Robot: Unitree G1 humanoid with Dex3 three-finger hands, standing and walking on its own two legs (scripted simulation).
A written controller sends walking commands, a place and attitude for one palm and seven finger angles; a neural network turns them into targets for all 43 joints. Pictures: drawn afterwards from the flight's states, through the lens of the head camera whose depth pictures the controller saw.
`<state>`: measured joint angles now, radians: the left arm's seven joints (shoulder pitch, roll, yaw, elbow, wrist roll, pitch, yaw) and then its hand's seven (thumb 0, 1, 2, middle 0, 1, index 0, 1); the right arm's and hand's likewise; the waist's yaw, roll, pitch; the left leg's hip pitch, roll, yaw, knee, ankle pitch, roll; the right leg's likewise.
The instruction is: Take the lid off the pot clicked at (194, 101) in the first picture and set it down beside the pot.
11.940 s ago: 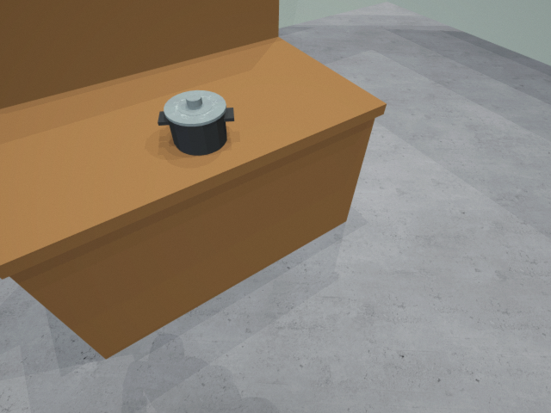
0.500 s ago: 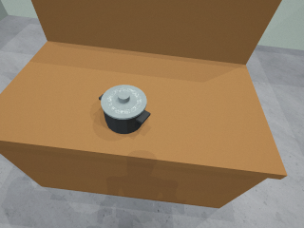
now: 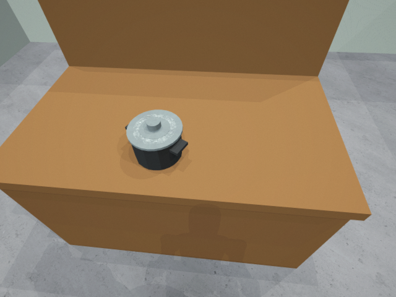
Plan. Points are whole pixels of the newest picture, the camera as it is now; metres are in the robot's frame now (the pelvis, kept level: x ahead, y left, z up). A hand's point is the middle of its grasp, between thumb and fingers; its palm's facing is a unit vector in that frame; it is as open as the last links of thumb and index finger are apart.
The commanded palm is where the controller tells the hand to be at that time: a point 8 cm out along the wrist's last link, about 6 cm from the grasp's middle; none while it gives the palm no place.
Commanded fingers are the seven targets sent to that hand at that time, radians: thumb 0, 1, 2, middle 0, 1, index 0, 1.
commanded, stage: come to a stop and stand still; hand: left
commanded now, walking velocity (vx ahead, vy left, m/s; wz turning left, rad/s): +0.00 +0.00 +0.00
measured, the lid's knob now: (153, 123) +0.55 +0.17 +0.00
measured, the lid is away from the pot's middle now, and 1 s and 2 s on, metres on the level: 0.00 0.00 0.00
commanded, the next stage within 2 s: look again from close up in 0.36 s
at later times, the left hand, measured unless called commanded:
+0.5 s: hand out of the picture -0.04 +0.19 -0.18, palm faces +0.01 -0.98 -0.19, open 7.4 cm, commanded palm none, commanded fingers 0.00 0.90 0.90 -0.20 -0.30 -0.20 -0.30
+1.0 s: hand out of the picture -0.02 +0.22 -0.17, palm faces +0.00 -0.97 -0.24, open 7.4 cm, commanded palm none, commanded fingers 0.00 0.90 0.90 -0.20 -0.30 -0.20 -0.30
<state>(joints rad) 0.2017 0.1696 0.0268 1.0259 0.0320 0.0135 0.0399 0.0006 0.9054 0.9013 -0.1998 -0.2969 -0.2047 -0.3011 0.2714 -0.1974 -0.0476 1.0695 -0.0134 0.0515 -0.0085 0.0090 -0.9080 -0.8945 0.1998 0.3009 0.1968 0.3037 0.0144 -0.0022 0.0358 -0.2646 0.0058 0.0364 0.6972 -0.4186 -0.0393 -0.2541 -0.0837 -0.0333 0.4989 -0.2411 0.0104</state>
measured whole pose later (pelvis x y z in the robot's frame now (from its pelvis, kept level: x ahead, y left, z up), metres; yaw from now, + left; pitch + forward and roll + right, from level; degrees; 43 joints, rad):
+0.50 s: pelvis -0.02 +0.03 +0.00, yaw +0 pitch -1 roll +1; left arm 0.31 0.14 -0.02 1.14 0.01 0.00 0.04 0.00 0.91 0.90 -0.20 -0.30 -0.20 -0.30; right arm 0.28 -0.15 0.01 1.11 -0.02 0.00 -0.02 0.02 -0.93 -0.89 0.20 0.30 0.20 0.30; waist 0.01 0.00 0.02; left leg -0.15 0.00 0.06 0.41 -0.25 0.01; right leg -0.20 -0.02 -0.04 0.48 -0.26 -0.01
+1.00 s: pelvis -0.04 +0.04 +0.00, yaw +0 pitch -1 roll +0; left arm 0.28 0.17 -0.02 1.06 0.02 -0.01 0.05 0.00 0.91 0.90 -0.20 -0.30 -0.20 -0.30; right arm 0.26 -0.17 -0.02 1.09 -0.02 0.00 -0.01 0.01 -0.92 -0.89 0.20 0.30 0.20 0.30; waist -0.01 0.02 0.02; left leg -0.22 -0.02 0.06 0.49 -0.25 0.03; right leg -0.25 -0.04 -0.04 0.52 -0.25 0.01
